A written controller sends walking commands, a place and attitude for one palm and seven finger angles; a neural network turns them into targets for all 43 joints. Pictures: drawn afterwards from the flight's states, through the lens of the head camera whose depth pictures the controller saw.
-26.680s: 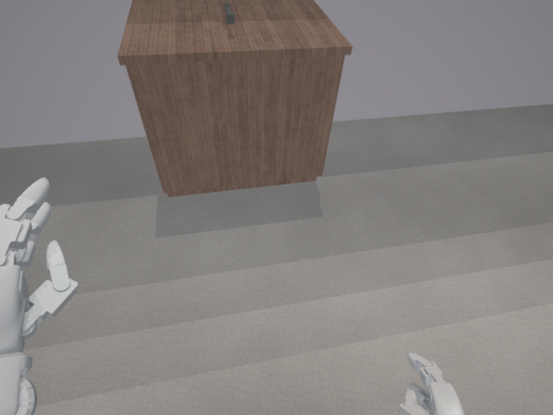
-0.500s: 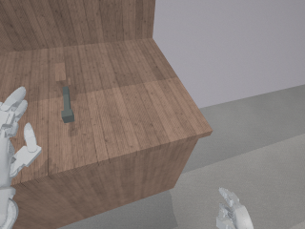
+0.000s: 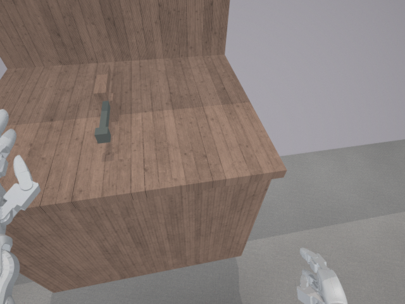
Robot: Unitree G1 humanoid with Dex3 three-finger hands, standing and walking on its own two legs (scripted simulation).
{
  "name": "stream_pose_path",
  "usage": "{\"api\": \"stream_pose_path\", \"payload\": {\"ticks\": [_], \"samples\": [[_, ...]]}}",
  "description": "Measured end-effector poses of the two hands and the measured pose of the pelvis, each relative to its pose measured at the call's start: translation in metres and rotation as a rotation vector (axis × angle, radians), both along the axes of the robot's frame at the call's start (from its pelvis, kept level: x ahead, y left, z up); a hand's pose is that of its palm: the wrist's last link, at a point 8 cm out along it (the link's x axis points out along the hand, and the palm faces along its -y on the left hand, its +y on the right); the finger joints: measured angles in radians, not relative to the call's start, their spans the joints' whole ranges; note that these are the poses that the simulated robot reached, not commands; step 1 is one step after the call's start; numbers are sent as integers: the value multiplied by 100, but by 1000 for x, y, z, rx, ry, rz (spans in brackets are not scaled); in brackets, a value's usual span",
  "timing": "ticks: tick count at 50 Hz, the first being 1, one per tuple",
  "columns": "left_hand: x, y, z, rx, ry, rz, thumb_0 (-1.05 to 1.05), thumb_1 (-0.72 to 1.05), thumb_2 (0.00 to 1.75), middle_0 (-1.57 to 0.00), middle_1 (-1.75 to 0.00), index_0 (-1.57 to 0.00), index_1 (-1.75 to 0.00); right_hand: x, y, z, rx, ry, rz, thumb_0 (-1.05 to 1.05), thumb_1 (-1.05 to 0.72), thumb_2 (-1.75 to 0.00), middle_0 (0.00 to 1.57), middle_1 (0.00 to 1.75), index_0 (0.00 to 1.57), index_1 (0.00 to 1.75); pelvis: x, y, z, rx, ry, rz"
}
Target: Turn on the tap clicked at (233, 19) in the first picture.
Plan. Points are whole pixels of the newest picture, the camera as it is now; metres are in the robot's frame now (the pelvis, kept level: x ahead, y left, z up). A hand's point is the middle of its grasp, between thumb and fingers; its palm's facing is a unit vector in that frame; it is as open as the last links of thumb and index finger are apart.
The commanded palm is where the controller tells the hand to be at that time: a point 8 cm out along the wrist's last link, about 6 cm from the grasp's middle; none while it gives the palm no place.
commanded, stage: turn the palm inward beside the body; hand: left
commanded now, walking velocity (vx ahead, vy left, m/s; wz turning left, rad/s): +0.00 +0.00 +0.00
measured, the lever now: (102, 135) +0.43 +0.31 +0.07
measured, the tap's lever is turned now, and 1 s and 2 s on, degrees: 0 0 0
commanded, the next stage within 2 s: reach beside the lever's end, fingers flat in 1.72 s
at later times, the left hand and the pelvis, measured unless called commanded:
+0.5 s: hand (62, 192) +0.23 +0.27 +0.14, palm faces +0.47 -0.85 -0.26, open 7.4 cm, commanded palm +0.18 +0.30 +0.17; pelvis +0.04 +0.01 +0.00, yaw +1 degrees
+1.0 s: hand (62, 202) +0.21 +0.26 +0.14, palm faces +0.45 -0.88 -0.17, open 7.4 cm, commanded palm +0.16 +0.30 +0.15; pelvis +0.03 +0.03 +0.00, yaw +1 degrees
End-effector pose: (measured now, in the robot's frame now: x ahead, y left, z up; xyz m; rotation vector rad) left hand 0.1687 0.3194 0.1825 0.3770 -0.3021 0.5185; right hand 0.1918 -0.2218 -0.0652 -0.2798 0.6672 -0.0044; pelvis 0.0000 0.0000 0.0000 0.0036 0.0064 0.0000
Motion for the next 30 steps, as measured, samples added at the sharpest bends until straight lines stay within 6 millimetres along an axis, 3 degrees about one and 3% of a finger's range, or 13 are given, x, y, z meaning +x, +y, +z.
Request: {"api": "stream_pose_path", "payload": {"ticks": [4, 9, 13, 18, 23, 30], "samples": [[15, -5, -2, -37, 100, 3, 1, 90, 90, -20, -30, -21, -30, 0, -7, -13, 28, 10, -28, 1, -90, -90, 20, 30, 20, 30, -2, -9, -2, -7, -8, 11], [34, -30, -13, -60, 254, -85, 1, 90, 90, -20, -30, -21, -30, 0, -17, -20, 72, 3, -104, 1, -90, -90, 20, 30, 20, 30, 3, -14, -2, 1, 4, 9], [31, -39, -10, -71, 198, -105, 2, 89, 90, -20, -30, -21, -30, 0, -25, -24, 75, 14, -142, 1, -90, -90, 20, 30, 20, 30, 12, -15, -3, 4, 26, 0], [17, -23, -10, -82, 152, -8, 1, 89, 90, -21, -30, -22, -30, 4, -28, -27, 48, 50, -142, 1, -90, -90, 20, 30, 20, 30, 26, -10, -4, 0, 50, 4], [14, -12, -26, -132, 212, 26, 1, 90, 90, -20, -30, -21, -30, 16, -19, -23, 20, 31, -111, 1, -90, -90, 20, 30, 20, 30, 36, 1, -2, -5, 62, 16], [28, -25, -32, -154, 192, -97, 2, 90, 90, -20, -30, -21, -30, 36, 8, -7, 30, -64, -68, 1, -90, -90, 20, 30, 20, 30, 45, 14, -1, -7, 68, 15]]}}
